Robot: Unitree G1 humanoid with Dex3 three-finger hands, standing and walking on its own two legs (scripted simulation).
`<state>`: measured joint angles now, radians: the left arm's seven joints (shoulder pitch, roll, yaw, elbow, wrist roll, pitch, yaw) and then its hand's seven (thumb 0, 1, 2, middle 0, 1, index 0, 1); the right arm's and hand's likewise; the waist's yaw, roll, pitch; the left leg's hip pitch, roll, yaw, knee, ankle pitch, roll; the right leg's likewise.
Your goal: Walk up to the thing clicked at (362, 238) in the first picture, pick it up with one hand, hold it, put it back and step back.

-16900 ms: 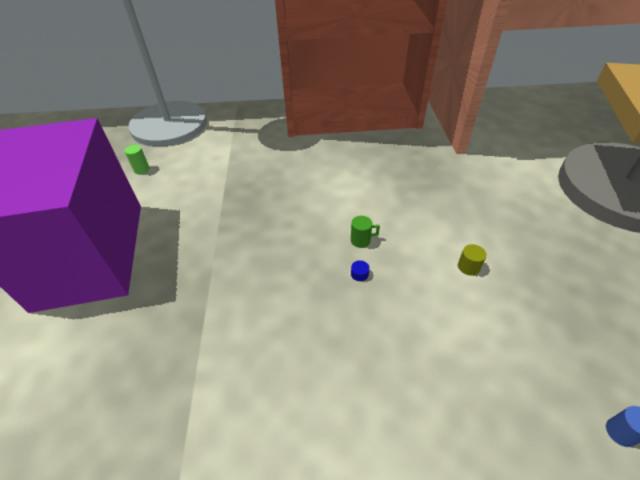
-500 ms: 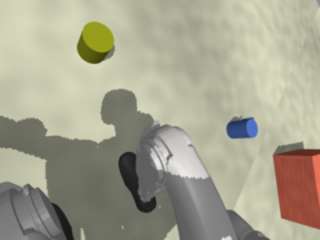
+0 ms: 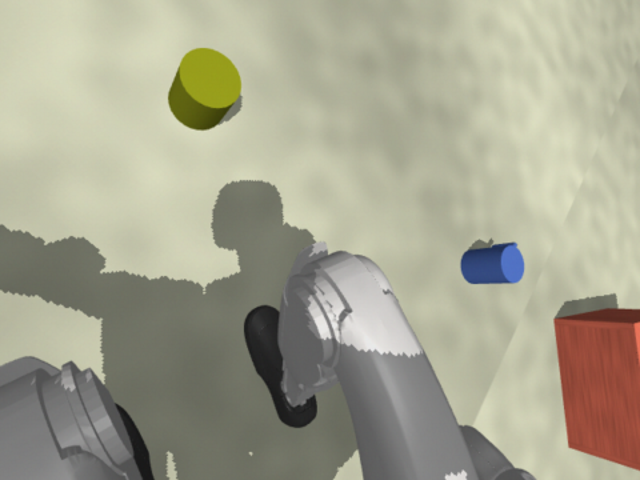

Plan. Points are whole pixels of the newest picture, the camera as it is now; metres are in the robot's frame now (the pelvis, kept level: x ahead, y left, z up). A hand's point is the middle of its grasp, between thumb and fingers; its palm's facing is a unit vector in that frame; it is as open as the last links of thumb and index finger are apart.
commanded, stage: settle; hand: left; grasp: from above
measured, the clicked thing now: out of the picture +0.52 +0.37 -0.26
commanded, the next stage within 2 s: lift in 0.74 s
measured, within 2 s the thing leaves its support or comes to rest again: neither
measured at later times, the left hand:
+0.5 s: hand out of the picture +0.48 +0.38 -0.13, palm faces -0.47 -0.13 -0.87, open 10.7 cm
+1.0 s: hand out of the picture +0.47 +0.38 -0.08, palm faces -0.49 -0.16 -0.86, open 10.6 cm
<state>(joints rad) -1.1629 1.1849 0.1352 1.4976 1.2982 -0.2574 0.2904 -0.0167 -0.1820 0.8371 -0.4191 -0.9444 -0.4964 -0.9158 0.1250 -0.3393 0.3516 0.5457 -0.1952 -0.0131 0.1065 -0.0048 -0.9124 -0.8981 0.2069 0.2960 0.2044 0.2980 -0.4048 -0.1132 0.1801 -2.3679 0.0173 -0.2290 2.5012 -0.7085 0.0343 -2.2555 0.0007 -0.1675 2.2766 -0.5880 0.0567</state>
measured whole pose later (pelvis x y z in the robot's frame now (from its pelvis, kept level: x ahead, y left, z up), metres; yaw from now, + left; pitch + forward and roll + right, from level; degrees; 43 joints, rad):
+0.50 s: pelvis +0.00 +0.00 +0.02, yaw +4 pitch +34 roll -14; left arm -1.10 1.01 0.09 1.24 1.21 -0.22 0.04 -0.03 -0.11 0.68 -0.45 -0.89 -0.54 -0.84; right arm 0.17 -0.34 0.21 0.54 -0.12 0.08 0.10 0.00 -0.91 -0.89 0.21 0.30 0.20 0.30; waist -0.32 -0.03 0.06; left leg -2.33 0.00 -0.16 2.39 -0.67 0.04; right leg -2.23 -0.03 -0.12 2.22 -0.59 0.04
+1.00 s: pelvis -0.01 +0.00 +0.04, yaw +6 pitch +35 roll -11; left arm -1.10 0.98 0.09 1.22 1.17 -0.22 -0.05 -0.02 -0.10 0.67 -0.46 -0.87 -0.55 -0.83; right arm 0.22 -0.31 0.18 0.54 -0.09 0.12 0.06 0.00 -0.91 -0.90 0.21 0.30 0.21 0.30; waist -0.31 0.01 0.01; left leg -2.30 0.00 -0.13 2.31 -0.64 0.04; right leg -2.22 -0.03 -0.09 2.17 -0.57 0.04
